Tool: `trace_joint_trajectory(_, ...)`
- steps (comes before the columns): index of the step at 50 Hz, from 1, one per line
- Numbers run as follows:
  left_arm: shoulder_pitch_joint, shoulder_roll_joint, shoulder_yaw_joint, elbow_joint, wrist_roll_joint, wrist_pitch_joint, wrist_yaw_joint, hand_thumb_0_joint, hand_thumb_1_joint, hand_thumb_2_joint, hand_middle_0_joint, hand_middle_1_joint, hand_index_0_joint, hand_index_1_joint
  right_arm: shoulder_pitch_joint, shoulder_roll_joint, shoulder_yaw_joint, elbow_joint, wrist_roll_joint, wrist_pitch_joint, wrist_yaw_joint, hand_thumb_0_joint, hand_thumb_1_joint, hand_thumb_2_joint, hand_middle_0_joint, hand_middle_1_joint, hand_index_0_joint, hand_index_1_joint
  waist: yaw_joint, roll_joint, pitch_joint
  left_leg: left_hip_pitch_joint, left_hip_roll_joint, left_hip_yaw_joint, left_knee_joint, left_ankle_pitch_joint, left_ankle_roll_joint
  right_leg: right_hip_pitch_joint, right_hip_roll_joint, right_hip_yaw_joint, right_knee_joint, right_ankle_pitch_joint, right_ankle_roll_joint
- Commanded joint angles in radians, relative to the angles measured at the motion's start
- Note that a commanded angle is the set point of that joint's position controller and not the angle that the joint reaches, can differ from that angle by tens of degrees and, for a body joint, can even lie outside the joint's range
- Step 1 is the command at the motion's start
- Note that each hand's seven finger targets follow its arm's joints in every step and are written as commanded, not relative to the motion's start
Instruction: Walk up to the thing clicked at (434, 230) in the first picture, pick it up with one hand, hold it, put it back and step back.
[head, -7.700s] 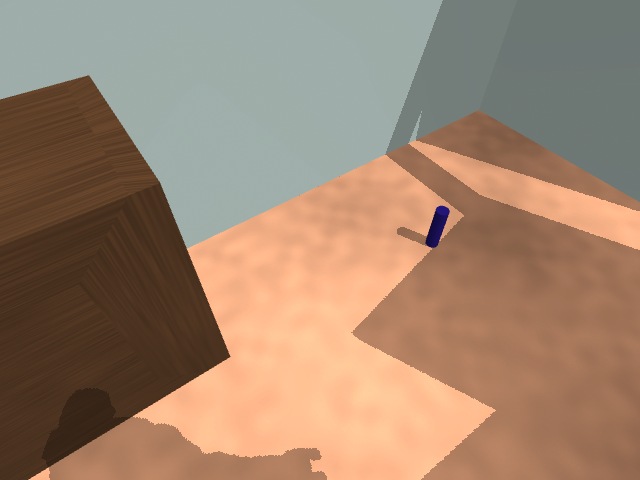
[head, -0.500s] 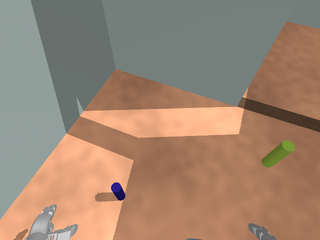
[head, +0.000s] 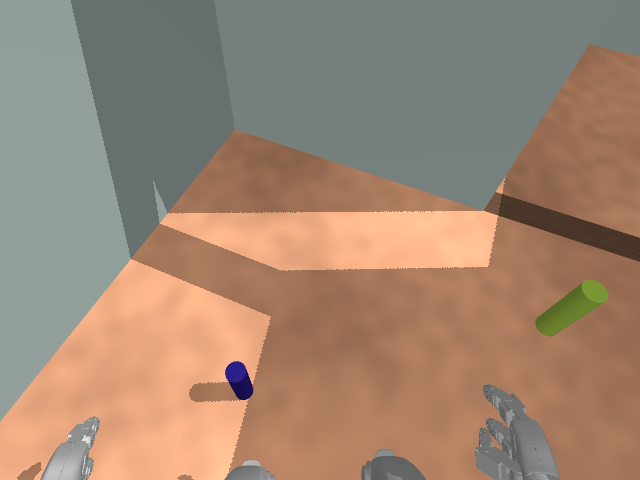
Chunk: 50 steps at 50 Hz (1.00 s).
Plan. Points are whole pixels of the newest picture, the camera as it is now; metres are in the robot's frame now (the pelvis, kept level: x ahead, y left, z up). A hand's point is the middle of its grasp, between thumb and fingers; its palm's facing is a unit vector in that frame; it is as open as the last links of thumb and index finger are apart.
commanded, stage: go down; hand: left
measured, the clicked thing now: (240, 381) +0.39 +0.18 -0.62
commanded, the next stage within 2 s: none
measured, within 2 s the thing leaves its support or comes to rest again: neither
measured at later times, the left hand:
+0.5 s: hand (114, 448) +0.19 +0.29 -0.18, palm faces +0.09 -0.96 -0.27, open 17.1 cm
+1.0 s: hand (111, 402) +0.27 +0.34 -0.26, palm faces +0.09 -0.98 -0.17, open 17.3 cm
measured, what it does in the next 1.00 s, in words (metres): lowers itself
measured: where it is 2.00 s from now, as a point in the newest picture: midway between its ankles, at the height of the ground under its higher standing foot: outside the picture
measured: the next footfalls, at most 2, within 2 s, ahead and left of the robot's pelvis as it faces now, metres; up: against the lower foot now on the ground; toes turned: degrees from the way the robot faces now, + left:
none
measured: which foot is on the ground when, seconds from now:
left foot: down 0.00-1.00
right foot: down 0.00-1.00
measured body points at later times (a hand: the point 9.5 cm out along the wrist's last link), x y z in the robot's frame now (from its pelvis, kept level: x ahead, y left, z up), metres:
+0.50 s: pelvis -0.03 +0.00 -0.08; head +0.09 +0.02 +0.36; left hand +0.19 +0.34 -0.16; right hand +0.15 -0.26 -0.15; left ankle -0.02 +0.13 -0.68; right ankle +0.01 -0.14 -0.68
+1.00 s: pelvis -0.08 +0.00 -0.22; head +0.11 +0.03 +0.19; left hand +0.26 +0.40 -0.25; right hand +0.07 -0.28 -0.33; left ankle -0.02 +0.13 -0.68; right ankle +0.01 -0.14 -0.68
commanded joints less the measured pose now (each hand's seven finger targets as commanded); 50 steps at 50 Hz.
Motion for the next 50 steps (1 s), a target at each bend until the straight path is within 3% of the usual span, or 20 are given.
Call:
trace_joint_trajectory(1, 0.040, 0.180, 0.069, -0.240, -0.007, 0.023, 0.014, 0.000, -0.528, 0.067, -0.098, -0.071, -0.081, -0.086, 0.000, -0.154, -0.056, -0.156, 0.003, -0.057, -0.029, 0.000, -0.801, -0.873, 0.200, 0.300, 0.200, 0.300, -0.014, 0.097, -0.202, 0.072, -0.017, 0.011, -0.125, 0.372, 0.004, 0.118, 0.030, -0.027, -0.060, 0.243, -0.044)
trace_joint_trajectory(6, 0.082, 0.184, 0.087, -0.305, -0.018, 0.046, 0.016, 0.000, -0.526, 0.074, -0.093, -0.082, -0.082, -0.092, 0.007, -0.148, -0.054, -0.183, -0.004, -0.073, -0.040, 0.000, -0.808, -0.875, 0.200, 0.300, 0.200, 0.300, -0.013, 0.104, -0.238, 0.042, -0.014, 0.003, -0.077, 0.402, 0.006, 0.087, 0.032, -0.032, -0.013, 0.255, -0.045)
trace_joint_trajectory(10, 0.123, 0.171, 0.091, -0.323, -0.030, 0.046, 0.016, 0.000, -0.493, 0.069, -0.095, -0.067, -0.081, -0.079, 0.003, -0.140, -0.049, -0.200, -0.006, -0.086, -0.046, 0.000, -0.826, -0.880, 0.200, 0.300, 0.200, 0.300, -0.021, 0.094, -0.231, -0.006, -0.021, 0.004, -0.049, 0.336, 0.012, 0.059, 0.031, -0.030, 0.000, 0.220, -0.044)
trace_joint_trajectory(13, 0.049, 0.210, 0.121, -0.328, -0.030, 0.032, 0.018, 0.000, -0.485, 0.075, -0.089, -0.069, -0.077, -0.079, 0.002, -0.142, -0.048, -0.200, -0.008, -0.093, -0.051, 0.000, -0.838, -0.883, 0.200, 0.300, 0.200, 0.300, -0.030, 0.079, -0.224, -0.051, -0.023, 0.006, -0.021, 0.292, 0.019, 0.030, 0.029, -0.024, 0.011, 0.196, -0.041)
trace_joint_trajectory(16, -0.060, 0.232, 0.154, -0.231, -0.039, -0.022, 0.005, 0.000, -0.484, 0.069, -0.086, -0.055, -0.074, -0.065, -0.007, -0.145, -0.041, -0.181, -0.013, -0.114, -0.053, 0.000, -0.862, -0.888, 0.200, 0.300, 0.200, 0.300, -0.044, 0.053, -0.182, -0.155, -0.024, 0.007, 0.051, 0.227, 0.026, -0.065, 0.026, -0.021, 0.068, 0.148, -0.040)
trace_joint_trajectory(20, -0.204, 0.287, 0.219, -0.109, -0.075, -0.168, -0.066, 0.000, -0.509, 0.066, -0.085, -0.071, -0.083, -0.071, -0.004, -0.161, -0.051, -0.158, -0.018, -0.145, -0.041, 0.000, -0.898, -0.896, 0.200, 0.300, 0.200, 0.300, -0.040, 0.071, -0.230, -0.287, -0.030, 0.016, 0.169, 0.140, 0.030, -0.207, 0.020, -0.006, 0.195, 0.076, -0.043)
trace_joint_trajectory(22, -0.279, 0.324, 0.239, -0.103, -0.098, -0.256, -0.120, 0.000, -0.548, 0.056, -0.091, -0.084, -0.094, -0.080, 0.000, -0.176, -0.055, -0.153, -0.016, -0.159, -0.033, 0.000, -0.917, -0.900, 0.200, 0.300, 0.200, 0.300, -0.040, 0.109, -0.323, -0.321, -0.034, 0.013, 0.225, 0.143, 0.028, -0.266, 0.017, 0.004, 0.270, 0.078, -0.047)
trace_joint_trajectory(24, -0.290, 0.372, 0.276, -0.060, -0.112, -0.327, -0.169, 0.000, -0.495, 0.034, -0.080, -0.036, -0.076, -0.036, 0.006, -0.193, -0.058, -0.132, -0.017, -0.163, -0.028, 0.000, -0.923, -0.902, 0.200, 0.299, 0.200, 0.299, -0.015, 0.127, -0.408, -0.346, -0.038, 0.013, 0.275, 0.162, 0.026, -0.297, 0.012, 0.011, 0.330, 0.090, -0.051)
trace_joint_trajectory(27, -0.366, 0.439, 0.333, 0.007, -0.129, -0.404, -0.228, 0.000, -0.586, 0.000, -0.082, -0.014, -0.079, -0.013, 0.012, -0.216, -0.055, -0.118, -0.018, -0.150, -0.022, 0.000, -0.892, -0.894, 0.200, 0.299, 0.200, 0.299, 0.005, 0.154, -0.464, -0.405, -0.038, -0.001, 0.325, 0.148, 0.021, -0.374, 0.010, 0.008, 0.411, 0.066, -0.057)
trace_joint_trajectory(32, -0.409, 0.472, 0.400, 0.154, -0.161, -0.472, -0.298, 0.000, -0.527, 0.012, -0.065, -0.021, -0.061, -0.019, 0.011, -0.238, -0.052, -0.095, -0.012, -0.123, -0.011, 0.000, -0.866, -0.890, 0.200, 0.299, 0.200, 0.299, 0.027, 0.138, -0.534, -0.492, -0.038, -0.017, 0.389, 0.129, 0.018, -0.444, 0.010, -0.002, 0.496, 0.049, -0.063)
trace_joint_trajectory(33, -0.417, 0.511, 0.431, 0.191, -0.165, -0.482, -0.310, 0.000, -0.508, 0.012, -0.059, -0.020, -0.059, -0.014, 0.011, -0.245, -0.053, -0.089, -0.011, -0.118, -0.009, 0.000, -0.866, -0.889, 0.200, 0.299, 0.200, 0.299, 0.028, 0.118, -0.536, -0.524, -0.041, -0.016, 0.405, 0.127, 0.021, -0.441, 0.011, -0.002, 0.504, 0.046, -0.062)
trace_joint_trajectory(35, -0.419, 0.523, 0.444, 0.251, -0.174, -0.500, -0.341, 0.000, -0.493, 0.030, -0.050, -0.027, -0.050, -0.022, 0.010, -0.246, -0.053, -0.083, -0.011, -0.109, -0.004, 0.000, -0.862, -0.889, 0.200, 0.299, 0.200, 0.299, 0.015, 0.064, -0.524, -0.615, -0.048, 0.005, 0.453, 0.103, 0.034, -0.427, 0.009, 0.013, 0.504, 0.033, -0.057)
trace_joint_trajectory(37, -0.552, 0.577, 0.476, 0.198, -0.187, -0.541, -0.372, 0.000, -0.517, 0.028, -0.050, -0.038, -0.054, -0.029, 0.007, -0.253, -0.051, -0.075, -0.013, -0.110, -0.002, 0.000, -0.864, -0.889, 0.200, 0.299, 0.200, 0.299, 0.005, 0.085, -0.566, -0.638, -0.047, 0.006, 0.494, 0.100, 0.037, -0.456, 0.007, 0.018, 0.536, 0.031, -0.055)
trace_joint_trajectory(38, -0.543, 0.588, 0.494, 0.248, -0.191, -0.553, -0.386, 0.000, -0.510, 0.034, -0.046, -0.042, -0.051, -0.033, 0.012, -0.260, -0.051, -0.069, -0.012, -0.108, -0.002, 0.000, -0.868, -0.891, 0.200, 0.300, 0.200, 0.300, 0.002, 0.074, -0.574, -0.661, -0.049, 0.009, 0.517, 0.106, 0.041, -0.468, 0.007, 0.018, 0.552, 0.038, -0.055)
trace_joint_trajectory(40, -0.637, 0.608, 0.495, 0.244, -0.196, -0.594, -0.415, 0.000, -0.506, 0.046, -0.040, -0.050, -0.046, -0.040, 0.006, -0.267, -0.047, -0.061, -0.014, -0.115, -0.001, 0.000, -0.870, -0.892, 0.200, 0.300, 0.200, 0.300, -0.021, 0.089, -0.577, -0.681, -0.046, 0.003, 0.554, 0.089, 0.041, -0.544, 0.009, 0.006, 0.599, 0.021, -0.058)
trace_joint_trajectory(41, -0.674, 0.634, 0.513, 0.229, -0.200, -0.616, -0.427, 0.000, -0.494, 0.057, -0.035, -0.049, -0.040, -0.041, 0.011, -0.269, -0.043, -0.049, -0.016, -0.116, -0.002, 0.000, -0.872, -0.893, 0.200, 0.300, 0.200, 0.300, -0.012, 0.115, -0.598, -0.674, -0.045, 0.002, 0.566, 0.086, 0.039, -0.570, 0.008, 0.005, 0.618, 0.015, -0.060)
trace_joint_trajectory(44, -0.767, 0.668, 0.516, 0.258, -0.205, -0.653, -0.460, 0.000, -0.510, 0.077, -0.030, -0.061, -0.035, -0.054, 0.032, -0.274, -0.034, -0.015, -0.022, -0.118, -0.007, 0.000, -0.876, -0.895, 0.200, 0.300, 0.200, 0.300, -0.031, 0.148, -0.603, -0.688, -0.042, -0.003, 0.592, 0.022, 0.037, -0.633, 0.008, 0.009, 0.638, -0.042, -0.061)
trace_joint_trajectory(45, -0.763, 0.644, 0.500, 0.299, -0.206, -0.656, -0.472, 0.000, -0.499, 0.077, -0.032, -0.065, -0.039, -0.055, 0.030, -0.275, -0.034, -0.016, -0.022, -0.118, -0.007, 0.000, -0.871, -0.894, 0.200, 0.300, 0.200, 0.300, -0.040, 0.137, -0.597, -0.707, -0.044, -0.005, 0.593, -0.023, 0.039, -0.657, 0.008, 0.008, 0.639, -0.076, -0.059)
trace_joint_trajectory(47, -0.787, 0.711, 0.536, 0.307, -0.204, -0.663, -0.487, 0.000, -0.496, 0.090, -0.031, -0.074, -0.038, -0.065, 0.024, -0.288, -0.027, -0.024, -0.025, -0.115, -0.007, 0.000, -0.865, -0.893, 0.200, 0.300, 0.200, 0.300, -0.024, 0.150, -0.616, -0.730, -0.045, -0.001, 0.611, -0.044, 0.040, -0.664, 0.006, 0.013, 0.651, -0.096, -0.059)
trace_joint_trajectory(50, -0.795, 0.715, 0.535, 0.351, -0.200, -0.654, -0.514, 0.000, -0.500, 0.088, -0.029, -0.077, -0.038, -0.066, 0.034, -0.300, -0.018, -0.011, -0.026, -0.104, -0.003, 0.000, -0.867, -0.894, 0.200, 0.300, 0.200, 0.300, -0.015, 0.199, -0.626, -0.702, -0.041, -0.020, 0.608, -0.032, 0.030, -0.722, 0.008, -0.013, 0.705, -0.079, -0.065)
